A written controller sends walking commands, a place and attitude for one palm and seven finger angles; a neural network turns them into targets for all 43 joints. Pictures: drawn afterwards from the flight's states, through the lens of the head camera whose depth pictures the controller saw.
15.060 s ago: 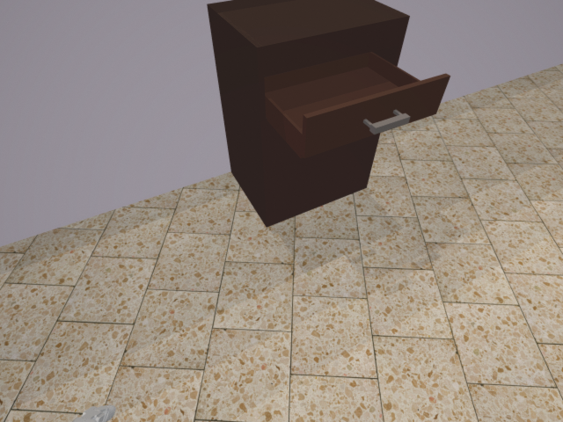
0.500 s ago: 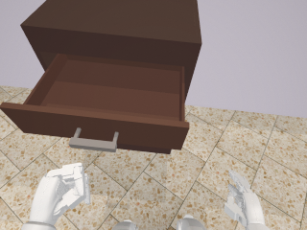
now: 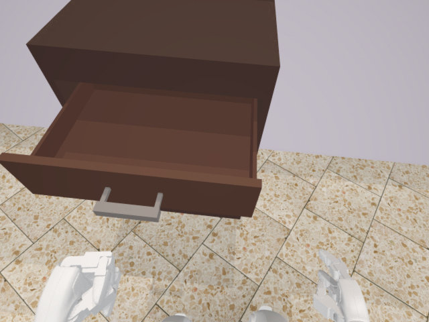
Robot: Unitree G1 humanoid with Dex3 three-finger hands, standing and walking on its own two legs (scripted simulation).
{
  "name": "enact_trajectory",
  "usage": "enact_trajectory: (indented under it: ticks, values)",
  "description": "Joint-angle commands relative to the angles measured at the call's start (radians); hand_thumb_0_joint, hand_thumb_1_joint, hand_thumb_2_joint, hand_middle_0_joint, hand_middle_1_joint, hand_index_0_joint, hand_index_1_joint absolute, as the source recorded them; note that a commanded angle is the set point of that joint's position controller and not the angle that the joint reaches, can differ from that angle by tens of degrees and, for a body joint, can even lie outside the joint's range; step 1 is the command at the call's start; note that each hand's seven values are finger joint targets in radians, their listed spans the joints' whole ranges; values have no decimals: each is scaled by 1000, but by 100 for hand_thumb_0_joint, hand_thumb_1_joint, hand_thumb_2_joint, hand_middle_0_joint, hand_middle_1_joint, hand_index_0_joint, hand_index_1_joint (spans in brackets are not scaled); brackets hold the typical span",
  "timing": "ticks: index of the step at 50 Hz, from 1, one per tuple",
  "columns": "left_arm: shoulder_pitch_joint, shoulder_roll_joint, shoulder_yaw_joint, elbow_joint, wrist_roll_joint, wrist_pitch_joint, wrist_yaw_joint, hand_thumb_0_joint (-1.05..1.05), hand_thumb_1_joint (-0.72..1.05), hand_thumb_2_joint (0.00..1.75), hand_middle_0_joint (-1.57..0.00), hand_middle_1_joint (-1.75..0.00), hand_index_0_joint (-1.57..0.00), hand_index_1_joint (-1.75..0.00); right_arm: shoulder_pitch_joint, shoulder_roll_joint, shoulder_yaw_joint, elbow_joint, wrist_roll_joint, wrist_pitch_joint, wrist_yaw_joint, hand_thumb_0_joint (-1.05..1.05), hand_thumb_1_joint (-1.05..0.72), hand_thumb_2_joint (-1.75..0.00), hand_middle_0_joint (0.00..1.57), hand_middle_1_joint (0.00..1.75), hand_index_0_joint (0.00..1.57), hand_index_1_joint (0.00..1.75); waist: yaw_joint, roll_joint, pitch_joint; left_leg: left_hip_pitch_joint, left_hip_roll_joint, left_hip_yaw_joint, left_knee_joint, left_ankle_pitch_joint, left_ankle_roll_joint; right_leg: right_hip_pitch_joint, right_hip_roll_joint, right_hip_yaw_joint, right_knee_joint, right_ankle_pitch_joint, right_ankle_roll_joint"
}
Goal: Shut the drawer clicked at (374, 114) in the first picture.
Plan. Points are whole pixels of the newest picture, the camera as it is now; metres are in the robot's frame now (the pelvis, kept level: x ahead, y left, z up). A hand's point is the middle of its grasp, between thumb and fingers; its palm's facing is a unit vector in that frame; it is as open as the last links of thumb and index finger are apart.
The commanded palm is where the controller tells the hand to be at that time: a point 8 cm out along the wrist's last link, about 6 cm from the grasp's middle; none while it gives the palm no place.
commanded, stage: raise the hand and make a fist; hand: left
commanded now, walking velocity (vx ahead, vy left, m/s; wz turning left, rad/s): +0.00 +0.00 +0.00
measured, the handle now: (130, 202) +0.35 +0.21 -0.04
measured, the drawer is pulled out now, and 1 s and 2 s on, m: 0.26 0.26 0.26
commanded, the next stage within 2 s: bring the fist close to the handle in 0.18 s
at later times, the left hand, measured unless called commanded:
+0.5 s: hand (110, 290) +0.17 +0.17 +0.04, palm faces +0.00 -1.00 -0.07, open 3.3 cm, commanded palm +0.15 +0.23 +0.04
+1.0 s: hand (126, 268) +0.22 +0.17 -0.01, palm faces -0.08 -1.00 -0.03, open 3.3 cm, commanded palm +0.20 +0.23 -0.01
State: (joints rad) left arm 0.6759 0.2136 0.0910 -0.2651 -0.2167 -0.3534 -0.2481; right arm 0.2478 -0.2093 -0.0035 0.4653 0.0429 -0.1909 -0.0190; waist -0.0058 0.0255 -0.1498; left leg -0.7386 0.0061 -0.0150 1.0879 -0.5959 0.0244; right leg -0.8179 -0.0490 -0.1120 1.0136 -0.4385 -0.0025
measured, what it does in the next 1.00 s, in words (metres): stands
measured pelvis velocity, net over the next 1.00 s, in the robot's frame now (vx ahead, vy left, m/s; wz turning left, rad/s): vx -0.02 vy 0.00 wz -0.01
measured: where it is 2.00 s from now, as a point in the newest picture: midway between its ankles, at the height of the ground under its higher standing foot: outside the picture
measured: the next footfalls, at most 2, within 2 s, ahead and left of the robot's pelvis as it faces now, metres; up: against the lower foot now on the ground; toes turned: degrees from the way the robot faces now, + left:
none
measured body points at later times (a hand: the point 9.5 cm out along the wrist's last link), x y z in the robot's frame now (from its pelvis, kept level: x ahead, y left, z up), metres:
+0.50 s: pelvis -0.02 -0.02 -0.01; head +0.04 +0.00 +0.44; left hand +0.17 +0.23 +0.05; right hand +0.17 -0.24 -0.07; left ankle -0.04 +0.10 -0.67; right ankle +0.03 -0.13 -0.67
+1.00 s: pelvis -0.02 +0.00 -0.04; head +0.08 +0.02 +0.40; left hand +0.21 +0.23 -0.01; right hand +0.17 -0.24 -0.11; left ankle -0.04 +0.10 -0.67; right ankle +0.03 -0.12 -0.67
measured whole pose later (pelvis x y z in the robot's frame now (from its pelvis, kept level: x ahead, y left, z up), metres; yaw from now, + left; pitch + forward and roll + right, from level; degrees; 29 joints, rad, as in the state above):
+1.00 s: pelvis -0.02 +0.00 -0.04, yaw +0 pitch +20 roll -2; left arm 0.33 0.23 0.13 0.06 -0.24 -0.47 -0.27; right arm 0.20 -0.24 0.01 0.52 0.02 -0.21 -0.02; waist -0.03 0.01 -0.16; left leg -1.00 0.00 -0.01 1.28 -0.64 0.03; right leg -1.08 -0.06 -0.10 1.20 -0.47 -0.01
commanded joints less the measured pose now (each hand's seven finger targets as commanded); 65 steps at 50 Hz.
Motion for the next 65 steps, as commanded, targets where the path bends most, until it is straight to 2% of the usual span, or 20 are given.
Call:
enact_trajectory:
  ticks: [1, 4, 9, 13, 17, 18, 19, 20, 26, 29, 32, 37, 41, 44, 47, 50, 51, 58, 62, 65]
  values:
    - [103, 105, 124, -205, -39, -89, 19, 0, 90, 90, -140, -160, -140, -160, -76, -111, -64, -176, 0, -56, -12, 0, -90, -90, 20, 30, 20, 30, 28, -9, -169, -3, -10, -25, -179, 444, -25, 281, 35, 33, -104, 264, -29]
    - [87, 94, 120, -206, -53, -121, 28, 0, 90, 90, -140, -160, -140, -160, -76, -106, -58, -165, -1, -60, -11, 0, -90, -90, 20, 30, 20, 30, 21, 36, -148, -7, -13, -22, -174, 420, -25, 260, 37, 38, -107, 237, -31]
    - [30, 70, 61, -169, -51, -145, -5, 0, 90, 90, -140, -160, -140, -160, -69, -127, -54, -153, -1, -80, -12, 0, -90, -90, 20, 30, 20, 30, -20, 9, -121, -21, -13, -27, -158, 334, -15, 204, 36, 47, -126, 147, -24]
    - [-4, 100, 74, -150, -45, -120, -25, 0, 90, 90, -140, -160, -140, -160, -74, -137, -55, -155, 4, -85, -19, 0, -90, -90, 20, 30, 20, 30, -23, -4, -124, -40, -15, -27, -160, 272, -9, 206, 31, 65, -146, 73, -22]
    - [-62, 144, 149, -82, -47, -107, -5, 0, 90, 90, -140, -160, -140, -160, -84, -135, -53, -143, 2, -73, -34, 0, -90, -90, 20, 30, 20, 30, -12, -39, -96, -93, -17, -22, -149, 226, -9, 201, 29, 84, -158, -4, -24]
    - [-71, 117, 135, -77, -52, -112, -5, 0, 90, 90, -140, -160, -140, -160, -81, -129, -49, -146, 0, -73, -34, 0, -90, -90, 20, 30, 20, 30, -10, -27, -99, -95, -20, -18, -146, 218, -9, 195, 28, 87, -157, -16, -23]
    - [-103, 126, 147, -55, -54, -116, 0, 0, 90, 90, -140, -160, -140, -160, -78, -130, -48, -140, 0, -70, -36, 0, -90, -90, 20, 30, 20, 30, -15, -38, -90, -111, -20, -17, -139, 206, -11, 186, 26, 89, -156, -34, -21]
    - [-120, 113, 138, -60, -58, -126, 0, 0, 90, 90, -140, -160, -140, -160, -80, -131, -46, -140, -1, -74, -36, 0, -90, -90, 20, 30, 20, 30, -10, -7, -99, -106, -21, -17, -135, 207, -11, 179, 27, 91, -150, -33, -24]
    - [-212, 141, 141, 11, -58, -152, -34, 0, 90, 90, -140, -160, -140, -160, -70, -146, -43, -118, -7, -89, -35, 0, -90, -90, 20, 30, 20, 30, -24, 4, -160, -139, -18, -17, -94, 225, -9, 163, 24, 104, -112, -1, -24]
    - [-250, 137, 125, 27, -58, -153, -49, 0, 90, 90, -140, -160, -140, -160, -68, -150, -41, -109, -10, -96, -32, 0, -90, -90, 20, 30, 20, 30, -24, 44, -190, -132, -18, -20, -85, 261, -7, 155, 26, 93, -81, 58, -27]
    - [-256, 163, 178, 75, -72, -146, -49, 0, 90, 90, -140, -160, -140, -160, -71, -155, -48, -99, -11, -95, -33, 0, -90, -90, 20, 30, 20, 30, -13, 0, -221, -154, -16, -21, -69, 289, -8, 169, 29, 91, -60, 95, -26]
    - [-263, 142, 180, 119, -79, -147, -41, 0, 90, 90, -140, -160, -140, -160, -77, -152, -54, -93, -13, -85, -25, 0, -90, -90, 20, 30, 20, 30, -3, 6, -244, -167, -17, -18, -57, 329, -12, 157, 30, 77, -20, 157, -27]
    - [-295, 122, 137, 107, -66, -164, -38, 0, 90, 90, -140, -160, -140, -160, -71, -160, -53, -92, -18, -81, -15, 0, -90, -90, 20, 30, 20, 30, -11, 28, -258, -163, -15, -23, -47, 347, -16, 107, 29, 61, 17, 168, -28]
    - [-360, 97, 83, 108, -47, -177, -33, 0, 90, 90, -140, -160, -140, -160, -65, -168, -49, -91, -24, -79, -11, 0, -90, -90, 20, 30, 20, 30, -31, 25, -253, -167, -11, -35, -30, 348, -17, 46, 32, 48, 47, 154, -28]
    - [-387, 123, 112, 139, -42, -188, -19, 0, 90, 90, -140, -160, -140, -160, -64, -176, -52, -84, -28, -73, -11, 0, -90, -90, 20, 30, 20, 30, -26, 3, -264, -197, -11, -39, -5, 336, -18, 15, 35, 48, 73, 138, -31]
    - [-438, 114, 99, 136, -35, -196, -12, 0, 90, 90, -140, -160, -140, -160, -63, -179, -50, -90, -29, -64, -6, 0, -90, -90, 20, 30, 20, 30, -28, 14, -288, -204, -13, -40, 7, 324, -22, -13, 32, 47, 91, 123, -31]
    - [-439, 122, 108, 133, -31, -197, -7, 0, 90, 90, -140, -160, -140, -160, -63, -180, -51, -94, -29, -60, -6, 0, -90, -90, 20, 30, 20, 30, -17, 26, -310, -200, -12, -42, 8, 333, -24, -14, 32, 48, 102, 121, -33]
    - [-511, 85, 47, 134, -6, -177, 19, 0, 90, 90, -140, -160, -140, -160, -59, -182, -48, -97, -35, -31, 6, 0, -90, -90, 20, 30, 20, 30, -30, 60, -369, -181, -6, -55, 43, 413, -34, -72, 31, 40, 149, 156, -34]
    - [-552, 115, 82, 204, 0, -162, 27, 0, 90, 90, -140, -160, -140, -160, -65, -188, -48, -91, -34, -8, 8, 0, -90, -90, 20, 30, 20, 30, -33, 0, -357, -261, -10, -52, 67, 346, -24, -73, 32, 47, 162, 138, -35]
    - [-568, 118, 90, 184, -1, -166, 32, 0, 90, 90, -140, -160, -140, -160, -73, -186, -50, -104, -32, 5, 12, 0, -90, -90, 20, 30, 20, 30, -15, 21, -399, -262, -14, -46, 68, 336, -25, -60, 28, 54, 171, 132, -36]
